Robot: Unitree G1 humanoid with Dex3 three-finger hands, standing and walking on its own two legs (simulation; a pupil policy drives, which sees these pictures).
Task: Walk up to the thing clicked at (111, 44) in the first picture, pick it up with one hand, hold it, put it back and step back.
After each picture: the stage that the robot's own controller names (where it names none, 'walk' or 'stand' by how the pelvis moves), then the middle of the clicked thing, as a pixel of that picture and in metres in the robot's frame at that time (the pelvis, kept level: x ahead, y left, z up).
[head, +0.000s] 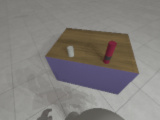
stand; (109, 53) +0.64 -0.15 -0.04
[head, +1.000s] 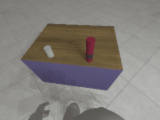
rise first; (89, 51) +0.57 +0.04 -0.01
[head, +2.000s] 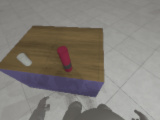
rise first; (66, 60) +0.42 +0.22 +0.00
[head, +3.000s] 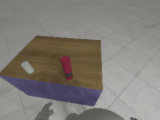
stand; (67, 69) +0.41 +0.21 -0.04
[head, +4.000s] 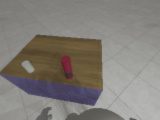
stand; (67, 68) +0.41 +0.21 -0.05
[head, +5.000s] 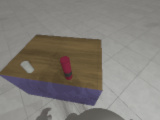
stand; (67, 69) +0.40 +0.21 -0.04
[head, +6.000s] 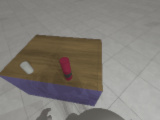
stand; (66, 70) +0.40 +0.21 -0.05
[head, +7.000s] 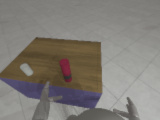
rise first; (66, 71) +0.39 +0.22 -0.04
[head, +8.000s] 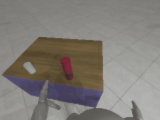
go down; (67, 69) +0.40 +0.22 -0.04
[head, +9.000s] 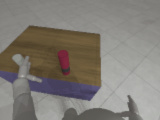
go down; (64, 64) +0.42 +0.20 -0.02
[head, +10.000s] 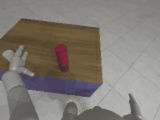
go down; (63, 60) +0.42 +0.20 +0.02
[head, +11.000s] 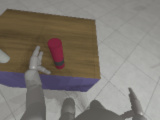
close in; (58, 56) +0.42 +0.21 +0.04
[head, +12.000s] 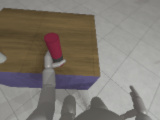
close; (56, 53) +0.43 +0.20 +0.07
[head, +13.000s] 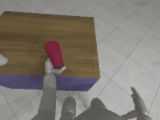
lift; (56, 60) +0.39 +0.20 +0.06
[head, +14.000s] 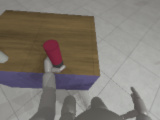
lift; (56, 58) +0.39 +0.20 +0.07
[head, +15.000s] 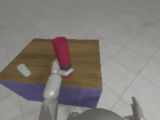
hold; (64, 60) +0.33 +0.17 +0.19
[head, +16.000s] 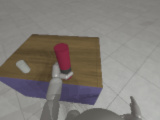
hold; (64, 64) +0.33 +0.17 +0.14
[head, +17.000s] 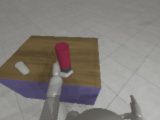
crouch; (64, 62) +0.34 +0.17 +0.14
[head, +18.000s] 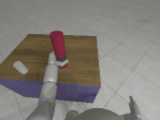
crouch; (60, 52) +0.41 +0.20 +0.16
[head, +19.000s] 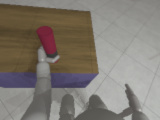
lower; (50, 48) +0.46 +0.22 +0.08
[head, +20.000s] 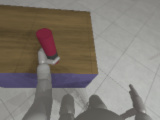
lower; (50, 49) +0.45 +0.22 +0.07
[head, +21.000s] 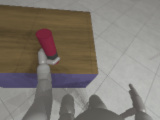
lower; (50, 50) +0.45 +0.22 +0.07
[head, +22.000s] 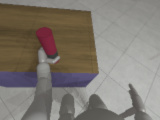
lower; (50, 49) +0.45 +0.22 +0.07
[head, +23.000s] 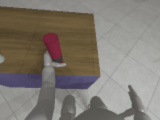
open; (55, 53) +0.43 +0.20 +0.07
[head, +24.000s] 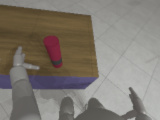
sink last; (55, 55) +0.42 +0.20 +0.05
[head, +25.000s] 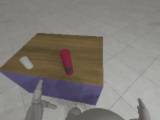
stand; (67, 63) +0.44 +0.22 +0.02
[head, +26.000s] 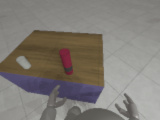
stand; (67, 63) +0.42 +0.21 +0.02
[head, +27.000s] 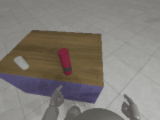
stand; (66, 63) +0.42 +0.21 +0.02
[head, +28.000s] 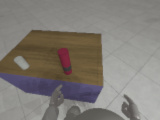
stand; (66, 63) +0.42 +0.21 +0.02
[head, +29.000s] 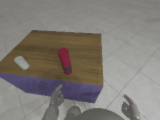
stand; (66, 62) +0.42 +0.21 +0.02
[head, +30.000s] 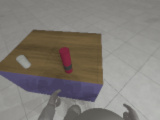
stand; (66, 62) +0.43 +0.21 +0.01
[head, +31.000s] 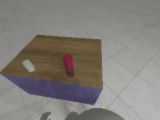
stand; (69, 66) +0.43 +0.20 -0.04
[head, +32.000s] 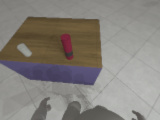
walk; (68, 48) +0.53 +0.21 -0.02
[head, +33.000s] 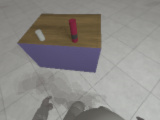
walk; (73, 32) +0.80 +0.23 -0.02
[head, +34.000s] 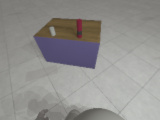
stand; (79, 29) +1.07 +0.21 -0.02
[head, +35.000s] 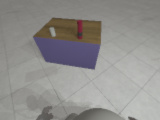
stand; (79, 30) +1.05 +0.19 -0.05
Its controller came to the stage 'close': yes
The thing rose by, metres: 0.21
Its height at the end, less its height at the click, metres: +0.00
